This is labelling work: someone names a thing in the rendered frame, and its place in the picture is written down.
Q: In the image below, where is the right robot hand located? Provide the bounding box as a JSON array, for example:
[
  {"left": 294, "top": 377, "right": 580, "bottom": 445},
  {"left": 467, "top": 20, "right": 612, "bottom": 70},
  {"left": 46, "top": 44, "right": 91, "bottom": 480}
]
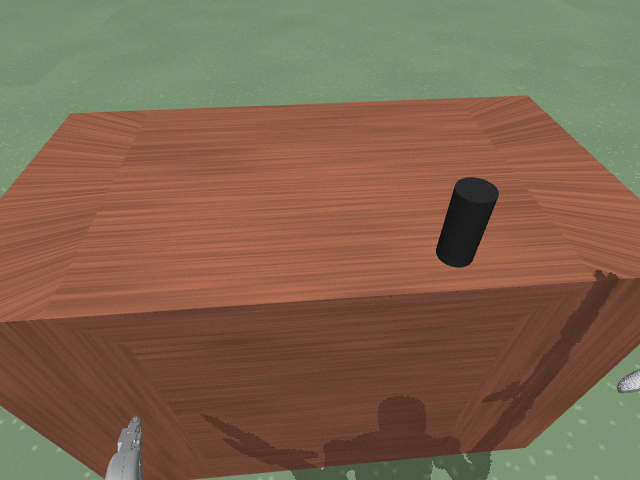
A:
[{"left": 617, "top": 369, "right": 640, "bottom": 393}]

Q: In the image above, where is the can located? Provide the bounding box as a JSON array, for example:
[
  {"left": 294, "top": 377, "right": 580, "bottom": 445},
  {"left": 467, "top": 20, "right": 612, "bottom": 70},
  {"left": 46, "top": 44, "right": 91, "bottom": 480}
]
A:
[{"left": 436, "top": 177, "right": 499, "bottom": 267}]

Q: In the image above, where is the left robot hand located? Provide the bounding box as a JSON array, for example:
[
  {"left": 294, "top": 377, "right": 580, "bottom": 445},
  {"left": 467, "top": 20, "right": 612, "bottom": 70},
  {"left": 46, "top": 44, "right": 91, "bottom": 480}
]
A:
[{"left": 105, "top": 416, "right": 143, "bottom": 480}]

